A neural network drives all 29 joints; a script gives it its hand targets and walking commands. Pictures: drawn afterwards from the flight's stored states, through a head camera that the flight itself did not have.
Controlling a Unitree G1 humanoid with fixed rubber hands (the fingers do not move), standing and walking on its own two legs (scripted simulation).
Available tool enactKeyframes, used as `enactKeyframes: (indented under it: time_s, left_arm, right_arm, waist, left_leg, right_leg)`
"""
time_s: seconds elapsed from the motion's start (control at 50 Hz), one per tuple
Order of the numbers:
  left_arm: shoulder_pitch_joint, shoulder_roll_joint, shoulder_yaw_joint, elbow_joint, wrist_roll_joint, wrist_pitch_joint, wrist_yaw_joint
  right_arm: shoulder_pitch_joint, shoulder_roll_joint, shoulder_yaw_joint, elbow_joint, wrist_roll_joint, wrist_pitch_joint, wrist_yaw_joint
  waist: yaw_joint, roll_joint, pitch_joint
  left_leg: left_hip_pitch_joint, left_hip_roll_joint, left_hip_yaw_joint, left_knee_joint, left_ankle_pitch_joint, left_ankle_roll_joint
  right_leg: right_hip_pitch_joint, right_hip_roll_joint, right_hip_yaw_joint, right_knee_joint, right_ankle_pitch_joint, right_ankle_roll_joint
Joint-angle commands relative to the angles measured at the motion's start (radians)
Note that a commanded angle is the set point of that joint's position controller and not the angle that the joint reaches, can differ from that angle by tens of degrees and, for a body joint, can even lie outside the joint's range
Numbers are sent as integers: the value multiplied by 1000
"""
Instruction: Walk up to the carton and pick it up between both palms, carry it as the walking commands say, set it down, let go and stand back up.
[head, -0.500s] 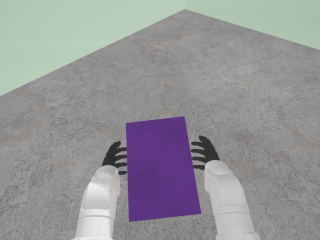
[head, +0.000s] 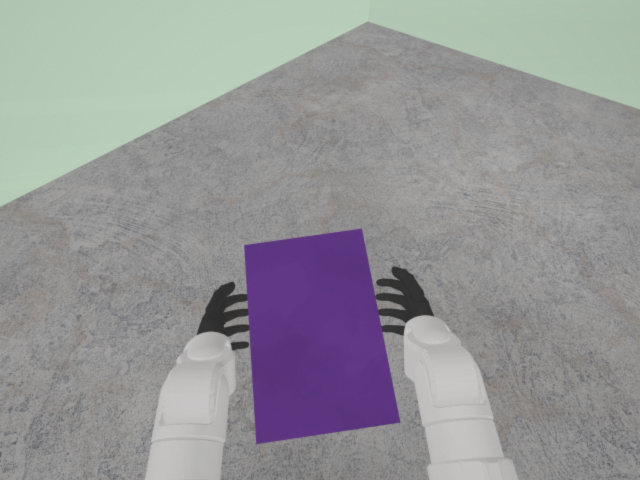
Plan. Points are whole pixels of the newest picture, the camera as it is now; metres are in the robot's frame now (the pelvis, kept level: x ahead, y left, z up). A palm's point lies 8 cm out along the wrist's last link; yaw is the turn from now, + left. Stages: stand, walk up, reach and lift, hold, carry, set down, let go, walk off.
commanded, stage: carry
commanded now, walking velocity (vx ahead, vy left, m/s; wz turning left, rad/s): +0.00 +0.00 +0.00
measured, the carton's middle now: (318, 339) +0.34 +0.01 -0.06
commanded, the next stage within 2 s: none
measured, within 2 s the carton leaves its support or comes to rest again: neither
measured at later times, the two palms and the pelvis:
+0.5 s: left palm (216, 192) +0.52 +0.17 +0.07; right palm (381, 184) +0.53 -0.09 +0.08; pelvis +0.23 +0.04 +0.01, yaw -1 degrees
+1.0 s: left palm (205, 97) +0.77 +0.22 +0.09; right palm (334, 84) +0.80 -0.02 +0.10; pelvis +0.51 +0.08 +0.00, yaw +2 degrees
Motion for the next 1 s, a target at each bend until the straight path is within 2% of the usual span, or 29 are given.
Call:
enactKeyframes:
  time_s: [0.0, 0.08, 0.1, 0.12, 0.14, 0.16, 0.2, 0.26, 0.28, 0.3, 0.32, 0.34, 0.36, 0.38, 0.5, 0.56, 0.58, 0.6, 0.62, 0.64, 0.66, 0.7, 0.72, 0.78, 0.84, 0.9, 0.94, 0.96, 0.98]
  left_arm:
    - [-476, -1031, -596, -137, -259, -69, -269]
    - [-434, -1060, -588, -104, -257, -72, -279]
    - [-504, -1058, -598, -111, -263, -75, -285]
    - [-438, -1037, -545, -47, -230, -66, -285]
    - [-417, -1043, -525, -39, -204, -74, -283]
    - [-362, -1047, -541, -38, -217, -72, -279]
    - [-450, -1075, -559, -80, -216, -78, -264]
    - [-505, -1079, -593, -154, -248, -81, -267]
    - [-493, -1088, -615, -199, -278, -69, -265]
    - [-552, -1097, -653, -253, -296, -55, -262]
    - [-592, -1088, -681, -282, -316, -34, -262]
    - [-543, -1084, -669, -244, -301, -10, -259]
    - [-531, -1063, -684, -327, -330, 2, -247]
    - [-532, -1013, -671, -333, -330, 24, -243]
    - [-346, -939, -554, -279, -283, 93, -197]
    - [-423, -907, -550, -333, -276, 115, -182]
    - [-407, -933, -563, -327, -295, 136, -182]
    - [-334, -933, -529, -256, -272, 147, -176]
    - [-234, -938, -497, -231, -258, 150, -173]
    - [-246, -1000, -578, -351, -329, 144, -163]
    - [-276, -1061, -624, -397, -353, 144, -146]
    - [-329, -1080, -627, -400, -347, 162, -137]
    - [-319, -1074, -627, -377, -351, 170, -139]
    - [-371, -1051, -648, -512, -390, 186, -131]
    - [-347, -1019, -656, -586, -413, 212, -119]
    - [-322, -958, -632, -588, -410, 256, -105]
    - [-310, -949, -615, -576, -400, 287, -94]
    - [-293, -931, -616, -529, -381, 309, -89]
    - [-332, -931, -606, -536, -376, 318, -86]
  right_arm:
    - [-357, 1062, 523, -98, 275, -42, 221]
    - [-382, 1089, 595, -119, 281, -40, 231]
    - [-447, 1079, 609, -117, 291, -42, 235]
    - [-422, 1060, 586, -92, 277, -33, 236]
    - [-454, 1048, 576, -99, 271, -38, 247]
    - [-460, 1071, 609, -106, 299, -39, 252]
    - [-394, 1103, 558, -64, 296, -48, 263]
    - [-354, 1142, 549, -58, 285, -43, 259]
    - [-385, 1150, 571, -156, 301, -43, 249]
    - [-386, 1128, 531, -162, 290, -38, 243]
    - [-355, 1106, 513, -171, 287, -29, 223]
    - [-343, 1069, 487, -178, 267, -12, 213]
    - [-330, 1047, 489, -258, 278, 5, 198]
    - [-258, 1037, 460, -191, 250, 41, 191]
    - [-323, 995, 523, -312, 296, 114, 167]
    - [-332, 984, 505, -280, 302, 143, 166]
    - [-348, 1000, 565, -320, 351, 153, 162]
    - [-323, 988, 546, -298, 336, 167, 154]
    - [-328, 982, 565, -359, 340, 173, 153]
    - [-311, 1021, 611, -393, 397, 186, 154]
    - [-304, 1057, 627, -422, 441, 182, 144]
    - [-344, 1079, 622, -426, 455, 187, 134]
    - [-300, 1058, 602, -427, 432, 190, 125]
    - [-264, 1076, 588, -435, 410, 214, 106]
    - [-231, 1069, 602, -473, 397, 238, 77]
    - [-229, 1024, 566, -477, 386, 273, 56]
    - [-211, 1021, 552, -478, 386, 303, 42]
    - [-210, 1006, 548, -465, 381, 318, 37]
    - [-265, 993, 539, -458, 383, 325, 36]
  waist:
    - [-39, 143, -414]
    - [-13, 113, -430]
    - [0, 87, -446]
    - [4, -57, -529]
    - [21, -231, -552]
    - [34, -287, -534]
    - [24, -71, -456]
    - [6, -124, -461]
    - [3, -128, -501]
    - [-20, 52, -477]
    - [-31, 178, -471]
    - [-35, 283, -458]
    - [-35, 249, -455]
    - [-42, 173, -438]
    - [-30, 83, -342]
    - [-11, 133, -332]
    - [4, 95, -366]
    - [31, 65, -445]
    - [35, -245, -519]
    - [23, -319, -521]
    - [14, -142, -512]
    - [5, 49, -420]
    - [-2, 31, -380]
    - [8, -27, -340]
    - [11, -153, -296]
    - [9, -115, -286]
    - [-29, -144, -367]
    - [-57, -86, -407]
    - [-76, 72, -425]
  left_leg:
    - [580, 262, -287, -88, 1662, 90]
    - [407, 175, -143, 11, 1583, 16]
    - [273, 158, -112, 69, 1495, -13]
    - [87, 111, -82, 173, 1097, -69]
    - [-190, 16, -60, 425, 454, -131]
    - [-399, -49, -104, 508, -169, -133]
    - [-486, 27, -166, 203, -218, -106]
    - [-77, -4, -43, -204, 104, -65]
    - [97, 8, -44, -244, 336, -34]
    - [289, 80, -129, -229, 711, 13]
    - [462, 217, -257, -140, 1249, 85]
    - [590, 301, -326, -154, 1525, 113]
    - [656, 321, -359, -161, 1584, 114]
    - [662, 326, -366, -190, 1484, 100]
    - [636, 248, -201, -248, 1267, 46]
    - [429, 163, -74, -182, 1396, -16]
    - [264, 153, -39, -101, 1241, -46]
    - [28, 122, -22, 59, 984, -81]
    - [-252, 28, -26, 456, 320, -132]
    - [-483, -30, -99, 665, -56, -135]
    - [-565, 42, -185, 695, -57, -127]
    - [-541, 121, -191, 536, 50, -123]
    - [-505, 141, -184, 398, 76, -114]
    - [-366, 89, -44, 123, 74, -95]
    - [-202, 47, 38, -47, 309, -90]
    - [-118, 22, 72, -142, 412, -73]
    - [126, 6, 99, -238, 430, -53]
    - [334, 54, 51, -222, 371, -30]
    - [400, 279, -342, -359, 139, 69]
  right_leg:
    - [-367, 8, -58, -87, 69, 2]
    - [-109, 81, -138, -387, 346, -36]
    - [73, 71, -123, -465, 561, -50]
    - [323, -94, 73, -451, 1173, -134]
    - [591, -247, 266, -423, 1758, -271]
    - [744, -338, 371, -429, 2010, -345]
    - [721, -357, 347, -432, 1750, -279]
    - [459, -258, 102, -487, 1300, -128]
    - [364, -216, 33, -460, 1097, -67]
    - [186, -132, -36, -318, 849, -39]
    - [-41, -59, -73, -239, 480, 4]
    - [-218, -2, -63, -138, 66, 3]
    - [-301, 15, -43, -67, 15, 6]
    - [-346, -3, -41, -39, 45, 8]
    - [-352, 14, -104, -194, 297, -12]
    - [-22, 100, -181, -471, 428, -39]
    - [226, 72, -134, -580, 574, -58]
    - [529, -55, 16, -570, 685, -140]
    - [768, -329, 425, -655, 864, -287]
    - [824, -442, 618, -687, 969, -392]
    - [803, -444, 573, -673, 941, -363]
    - [626, -402, 411, -726, 705, -252]
    - [570, -357, 291, -740, 672, -186]
    - [445, -354, 159, -793, 678, -148]
    - [338, -290, 3, -785, 790, -64]
    - [355, -271, -43, -702, 891, -33]
    - [313, -192, -145, -482, 852, 10]
    - [154, -164, -160, -317, 703, 33]
    - [-44, -59, -183, -21, 448, 67]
